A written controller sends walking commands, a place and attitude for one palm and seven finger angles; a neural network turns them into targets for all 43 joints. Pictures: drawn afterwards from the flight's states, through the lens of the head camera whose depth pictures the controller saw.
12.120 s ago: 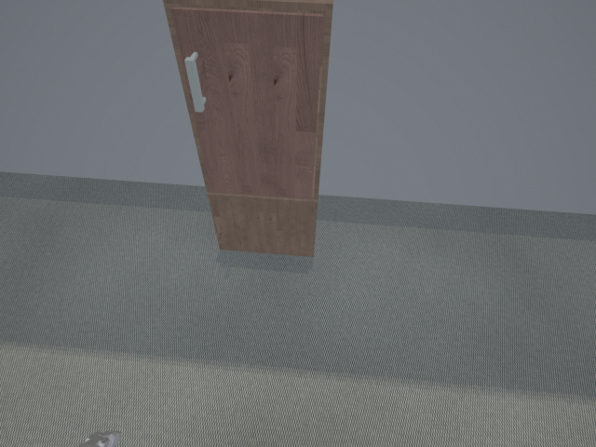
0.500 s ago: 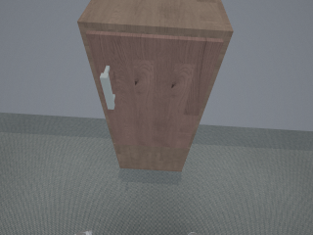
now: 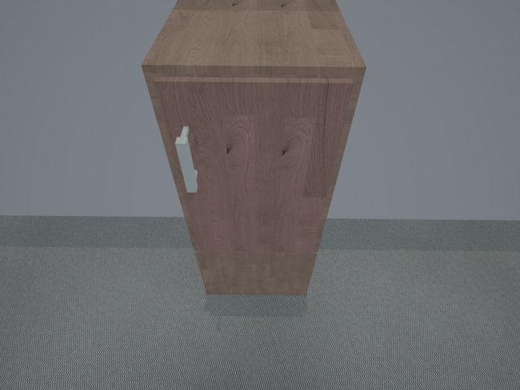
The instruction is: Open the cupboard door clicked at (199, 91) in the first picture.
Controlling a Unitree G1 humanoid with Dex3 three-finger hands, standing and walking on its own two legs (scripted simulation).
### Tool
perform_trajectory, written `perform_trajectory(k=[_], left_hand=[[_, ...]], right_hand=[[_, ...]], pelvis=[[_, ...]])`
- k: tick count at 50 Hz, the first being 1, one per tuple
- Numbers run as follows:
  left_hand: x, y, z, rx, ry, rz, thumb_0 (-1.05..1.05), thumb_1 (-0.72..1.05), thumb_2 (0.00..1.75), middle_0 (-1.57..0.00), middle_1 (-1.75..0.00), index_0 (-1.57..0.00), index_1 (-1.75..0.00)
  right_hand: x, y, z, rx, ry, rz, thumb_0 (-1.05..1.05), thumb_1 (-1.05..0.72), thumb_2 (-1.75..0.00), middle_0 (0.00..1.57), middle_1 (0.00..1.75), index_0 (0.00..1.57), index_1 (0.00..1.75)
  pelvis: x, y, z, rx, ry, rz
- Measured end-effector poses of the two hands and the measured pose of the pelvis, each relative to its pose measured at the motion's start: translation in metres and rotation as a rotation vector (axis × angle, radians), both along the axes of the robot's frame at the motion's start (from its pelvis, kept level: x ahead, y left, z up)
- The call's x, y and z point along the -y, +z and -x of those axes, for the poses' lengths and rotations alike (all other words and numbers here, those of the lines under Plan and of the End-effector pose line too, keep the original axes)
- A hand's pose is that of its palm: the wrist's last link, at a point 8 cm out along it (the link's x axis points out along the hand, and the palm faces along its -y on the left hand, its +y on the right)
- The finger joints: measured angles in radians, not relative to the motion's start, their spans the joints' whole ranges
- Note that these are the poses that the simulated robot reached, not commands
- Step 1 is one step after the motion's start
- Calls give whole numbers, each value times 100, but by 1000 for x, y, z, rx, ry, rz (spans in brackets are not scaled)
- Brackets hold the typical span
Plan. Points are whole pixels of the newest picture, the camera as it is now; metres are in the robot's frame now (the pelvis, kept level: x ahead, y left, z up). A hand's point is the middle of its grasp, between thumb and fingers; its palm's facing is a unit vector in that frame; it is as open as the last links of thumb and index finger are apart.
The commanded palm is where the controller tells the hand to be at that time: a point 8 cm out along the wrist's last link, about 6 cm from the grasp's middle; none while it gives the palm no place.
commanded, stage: come to a stop and stand still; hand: left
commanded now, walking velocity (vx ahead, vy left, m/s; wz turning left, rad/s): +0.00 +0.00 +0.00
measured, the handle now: (188, 160) +0.56 +0.19 +0.02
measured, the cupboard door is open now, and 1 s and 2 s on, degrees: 0 0 0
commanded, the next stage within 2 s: look again from close up in 0.38 s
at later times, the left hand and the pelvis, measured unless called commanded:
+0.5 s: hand out of the picture -0.07 +0.15 -0.18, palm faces +0.04 -0.99 -0.14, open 7.3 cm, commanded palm none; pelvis -0.02 +0.00 +0.00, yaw +1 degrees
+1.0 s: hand out of the picture -0.01 +0.18 -0.18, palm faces +0.06 -0.98 -0.20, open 7.3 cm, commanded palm none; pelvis -0.03 +0.00 -0.01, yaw +2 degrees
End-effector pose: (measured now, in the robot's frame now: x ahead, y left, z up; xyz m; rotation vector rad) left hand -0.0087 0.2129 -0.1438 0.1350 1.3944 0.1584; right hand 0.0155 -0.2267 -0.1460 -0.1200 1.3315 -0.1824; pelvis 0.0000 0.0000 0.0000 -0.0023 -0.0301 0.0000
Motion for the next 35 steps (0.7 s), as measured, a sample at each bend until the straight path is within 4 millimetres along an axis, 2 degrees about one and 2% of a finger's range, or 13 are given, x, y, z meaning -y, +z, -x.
perform_trajectory(k=[12, 20, 24, 27, 35], left_hand=[[14, -5, 30, -21, 12, 48, 1, 92, 89, -20, -30, -20, -30], [14, -5, 55, -74, 33, 53, 1, 91, 89, -20, -30, -20, -30], [14, -5, 63, -92, 42, 54, 1, 91, 89, -20, -30, -20, -30], [9, -7, 63, -80, 19, 47, 1, 91, 89, -20, -30, -20, -30], [-9, -8, 45, 25, 43, -13, 1, 91, 89, -20, -30, -20, -30]], right_hand=[[-16, 1, 66, -134, -21, -30, 0, -91, -90, 20, 30, 20, 30], [-28, 0, 84, -169, -35, -47, 0, -91, -90, 20, 30, 20, 30], [-32, -1, 82, -164, -34, -52, 0, -91, -90, 20, 30, 20, 30], [-29, -1, 72, -123, -3, -47, 0, -90, -90, 20, 30, 20, 30], [0, 0, 11, 52, 54, 32, 1, -91, -90, 20, 30, 20, 30]], pelvis=[[0, 2, 17, 2, 11, 6], [-3, 1, 21, -8, 11, 7], [-5, 1, 21, -11, 12, 7], [-5, -3, 25, -17, 33, 7], [-4, -9, 24, -18, 50, 19]])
